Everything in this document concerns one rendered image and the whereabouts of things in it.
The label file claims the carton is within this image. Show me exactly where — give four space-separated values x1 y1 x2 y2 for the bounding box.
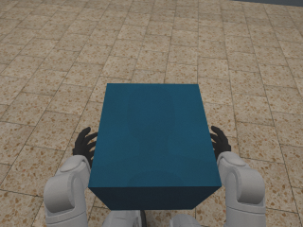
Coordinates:
88 83 222 211

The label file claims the robot left hand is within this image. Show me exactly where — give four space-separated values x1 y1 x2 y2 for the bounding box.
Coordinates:
72 127 98 169

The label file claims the robot left thigh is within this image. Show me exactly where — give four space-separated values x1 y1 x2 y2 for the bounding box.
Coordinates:
101 210 141 227

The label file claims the robot thigh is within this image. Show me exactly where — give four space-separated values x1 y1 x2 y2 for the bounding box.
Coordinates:
101 210 141 227
169 214 202 227

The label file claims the robot right thigh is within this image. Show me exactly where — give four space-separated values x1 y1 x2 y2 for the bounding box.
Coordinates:
169 214 202 227

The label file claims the robot left forearm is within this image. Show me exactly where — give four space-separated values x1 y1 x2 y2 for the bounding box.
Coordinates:
43 155 91 227

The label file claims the robot right forearm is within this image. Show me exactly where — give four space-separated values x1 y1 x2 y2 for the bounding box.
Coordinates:
217 151 266 227

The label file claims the robot right hand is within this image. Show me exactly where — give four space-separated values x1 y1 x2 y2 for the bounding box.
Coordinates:
210 126 231 163

